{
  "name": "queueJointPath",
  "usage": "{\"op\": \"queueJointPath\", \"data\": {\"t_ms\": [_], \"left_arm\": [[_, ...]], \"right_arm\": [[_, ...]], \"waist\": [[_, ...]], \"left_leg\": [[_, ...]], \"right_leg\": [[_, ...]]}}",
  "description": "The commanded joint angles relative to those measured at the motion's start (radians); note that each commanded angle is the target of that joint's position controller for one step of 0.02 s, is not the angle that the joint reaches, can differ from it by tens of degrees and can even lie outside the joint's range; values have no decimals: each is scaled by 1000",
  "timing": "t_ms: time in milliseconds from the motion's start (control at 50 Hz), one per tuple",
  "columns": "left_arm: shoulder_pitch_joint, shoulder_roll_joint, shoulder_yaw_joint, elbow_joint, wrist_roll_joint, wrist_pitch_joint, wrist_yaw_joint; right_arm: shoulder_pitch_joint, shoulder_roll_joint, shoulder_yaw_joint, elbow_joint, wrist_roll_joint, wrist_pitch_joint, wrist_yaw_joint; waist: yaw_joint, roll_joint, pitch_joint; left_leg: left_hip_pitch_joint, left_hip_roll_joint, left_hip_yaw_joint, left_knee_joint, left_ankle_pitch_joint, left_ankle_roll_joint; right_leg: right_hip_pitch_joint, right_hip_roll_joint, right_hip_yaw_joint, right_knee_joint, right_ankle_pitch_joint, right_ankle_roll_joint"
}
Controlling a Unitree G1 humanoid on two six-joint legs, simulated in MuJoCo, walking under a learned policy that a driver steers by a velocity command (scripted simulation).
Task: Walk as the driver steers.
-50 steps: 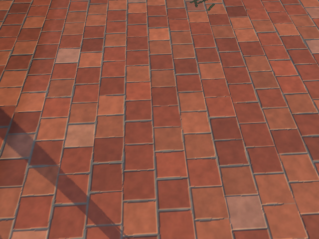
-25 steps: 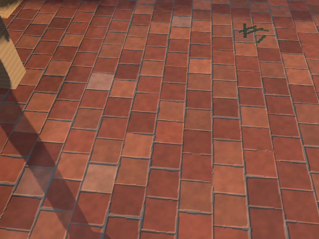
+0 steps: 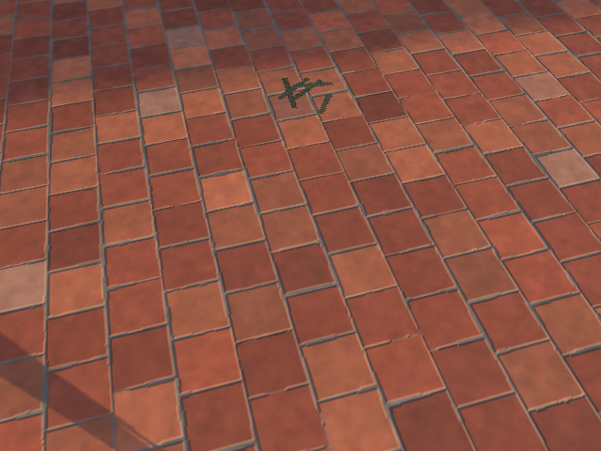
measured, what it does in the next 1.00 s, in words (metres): walks ahead: right foot, then left foot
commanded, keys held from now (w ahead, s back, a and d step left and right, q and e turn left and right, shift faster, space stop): w+e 0.02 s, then e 0.12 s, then q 0.72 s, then no key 0.14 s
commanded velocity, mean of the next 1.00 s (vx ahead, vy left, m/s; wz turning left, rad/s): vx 0.13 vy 0.00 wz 0.15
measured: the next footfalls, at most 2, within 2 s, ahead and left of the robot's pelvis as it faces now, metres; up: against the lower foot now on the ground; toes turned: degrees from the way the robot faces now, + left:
right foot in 0.14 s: +0.25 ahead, -0.13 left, +0.00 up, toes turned -9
left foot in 0.74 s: +0.25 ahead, +0.10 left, +0.00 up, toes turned +10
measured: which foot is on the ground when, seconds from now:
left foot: down 0.00-0.14, up 0.16-0.72, down 0.74-1.00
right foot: up 0.00-0.12, down 0.14-0.74, up 0.76-1.00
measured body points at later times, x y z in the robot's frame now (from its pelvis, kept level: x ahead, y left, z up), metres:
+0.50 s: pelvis +0.18 -0.06 +0.00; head +0.22 -0.07 +0.45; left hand +0.34 +0.19 -0.12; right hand +0.27 -0.34 -0.14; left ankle +0.24 +0.12 -0.69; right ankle +0.21 -0.13 -0.74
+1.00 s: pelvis +0.23 +0.01 +0.00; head +0.27 +0.04 +0.45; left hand +0.31 +0.32 -0.12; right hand +0.42 -0.24 -0.09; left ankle +0.21 +0.09 -0.74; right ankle +0.28 -0.15 -0.67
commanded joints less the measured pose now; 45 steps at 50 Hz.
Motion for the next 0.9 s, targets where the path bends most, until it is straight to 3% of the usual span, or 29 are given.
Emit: {"op": "queueJointPath", "data": {"t_ms": [20, 40, 80, 100, 120, 140, 160, 180, 200, 220, 240, 260, 300, 360, 420, 480, 520, 580, 640, 700, 720, 740, 760, 780, 800, 820, 840, 860, 900], "left_arm": [[-124, 22, -9, -102, 0, -9, -23], [-137, 28, -8, -118, 2, -9, -30], [-97, 61, 8, -134, 9, -8, -39], [-21, 90, 23, -125, 7, -9, -42], [112, 137, 47, -95, 3, -12, -40], [229, 205, 78, -68, 7, -10, -19], [220, 309, 88, -66, 21, -3, 6], [217, 290, 67, -118, 40, -12, -2], [214, 207, 43, -120, 43, -13, -8], [164, 153, 28, -101, 26, -19, -8], [100, 112, 14, -106, 18, -25, -6], [49, 83, 3, -105, 25, -28, -3], [10, 69, -5, -85, 55, -43, -5], [-24, 89, -4, -60, 65, -54, 13], [-29, 134, 9, -52, 50, -31, 41], [-8, 132, 11, -42, 44, -5, 60], [-1, 131, 13, -39, 40, 8, 68], [2, 141, 18, -41, 38, 25, 75], [-6, 165, 27, -47, 31, 40, 76], [-34, 182, 34, -54, 6, 53, 79], [-5, 173, 34, -39, -2, 56, 77], [31, 145, 30, -35, 15, 52, 70], [-28, 82, 11, -92, 62, 40, 57], [-108, 102, 14, -117, 49, 29, 52], [-125, 129, 22, -115, 17, 28, 48], [-108, 135, 26, -100, 8, 29, 53], [-96, 146, 30, -84, 16, 33, 62], [-86, 158, 36, -83, 22, 37, 68], [-50, 140, 33, -69, 20, 39, 68]], "right_arm": [[-4, -171, -36, -53, 13, 3, -8], [-12, -178, -38, -55, 17, 13, -9], [-40, -208, -47, -71, 27, 33, -17], [-56, -223, -50, -80, 34, 43, -22], [-80, -228, -50, -91, 40, 50, -23], [-69, -215, -44, -98, 36, 44, -19], [11, -66, -2, -127, -33, 28, -7], [86, -84, 12, -127, 1, 1, 9], [-12, -149, -7, -117, 51, -5, 15], [-44, -133, -3, -117, 62, -4, 14], [-65, -129, -3, -96, 43, 7, 3], [-64, -141, -11, -87, 33, 26, -5], [-15, -119, -14, -63, 31, 65, -13], [-24, -102, -12, -61, 24, 83, -23], [-92, -122, -16, -91, 24, 94, -19], [-147, -128, -22, -123, 29, 109, -14], [-173, -122, -23, -143, 27, 115, -12], [-196, -108, -22, -169, 26, 117, -2], [-194, -101, -20, -186, 31, 114, 15], [-142, -100, -23, -181, 34, 112, 40], [-112, -121, -30, -175, 29, 110, 41], [-81, -206, -56, -175, 23, 110, 29], [-50, -329, -81, -185, 8, 111, 10], [-5, -296, -67, -197, -20, 96, 19], [-47, -278, -64, -208, -18, 80, 24], [-112, -257, -63, -221, 3, 71, 17], [-152, -221, -53, -233, 23, 72, 9], [-179, -205, -47, -242, 33, 78, 2], [-176, -194, -40, -248, 20, 84, -7]], "waist": [[-8, 61, 90], [-1, 68, 102], [40, 108, 50], [83, 128, -1], [155, 122, -73], [212, 60, -143], [100, -233, -227], [98, -184, -482], [148, -24, -446], [125, -12, -307], [98, 41, -218], [65, 32, -177], [16, 6, -159], [-1, -26, -140], [28, -46, -120], [58, -43, -74], [69, -45, -53], [78, -49, -52], [72, -72, -81], [27, -88, -105], [13, -68, -109], [22, 74, -130], [41, 356, -141], [-24, 250, -228], [-8, 172, -200], [25, 142, -155], [40, 118, -134], [59, 125, -125], [71, 136, -146]], "left_leg": [[-1, 306, -61, -76, 355, 135], [23, 311, -43, -34, 461, 125], [53, 310, -15, 107, 834, 98], [55, 301, -10, 225, 980, 81], [21, 271, 1, 401, 986, 51], [-126, 219, 9, 650, 759, -13], [-489, 81, -18, 1003, -293, -70], [-628, -15, -254, 1228, -489, -83], [-649, 42, -328, 1238, -395, -63], [-692, 89, -306, 1156, -312, -46], [-659, 130, -304, 1081, -258, -45], [-586, 152, -315, 1027, -222, -44], [-436, 156, -325, 943, -166, -45], [-418, 141, -334, 787, -82, -60], [-477, 136, -307, 704, -9, -68], [-552, 143, -299, 680, -19, -72], [-586, 143, -287, 664, -49, -74], [-588, 129, -255, 622, -98, -75], [-527, 95, -207, 541, -131, -60], [-386, 50, -150, 325, 0, -14], [-293, 36, -164, 204, 142, 19], [-136, 121, -320, 153, 445, 76], [65, 370, -661, 202, 956, 242], [79, 429, -736, 188, 942, 375], [65, 375, -655, 175, 857, 346], [37, 314, -582, 178, 765, 284], [2, 285, -552, 171, 702, 244], [-52, 265, -533, 159, 670, 231], [-77, 247, -502, 150, 671, 231]], "right_leg": [[-25, 9, -48, -87, -3, -16], [-19, 22, -66, -115, -38, -25], [92, 90, -130, -132, -127, -51], [191, 134, -155, -142, -158, -69], [364, 177, -161, -217, -91, -96], [601, 165, -85, -300, 113, -136], [917, -100, 259, -190, 644, -238], [1075, -299, 651, -296, 606, -434], [1006, -259, 512, -340, 623, -380], [882, -218, 360, -344, 563, -327], [734, -175, 282, -375, 492, -282], [608, -152, 222, -413, 455, -265], [450, -127, 135, -470, 448, -247], [423, -107, 31, -504, 440, -233], [480, -116, 2, -539, 251, -216], [533, -146, 14, -572, 23, -219], [571, -165, 13, -572, -33, -219], [623, -185, -9, -533, 29, -216], [666, -202, -43, -459, 215, -200], [663, -190, -93, -349, 264, -139], [620, -159, -126, -280, 193, -82], [480, -81, -192, -106, 6, 1], [133, 80, -227, 183, -608, 94], [36, 142, -44, 363, -742, 102], [-5, 121, 10, 425, -672, 90], [-33, 105, 25, 412, -578, 83], [-33, 92, 33, 382, -518, 86], [10, 91, 39, 361, -472, 91], [68, 108, 25, 339, -402, 100]]}}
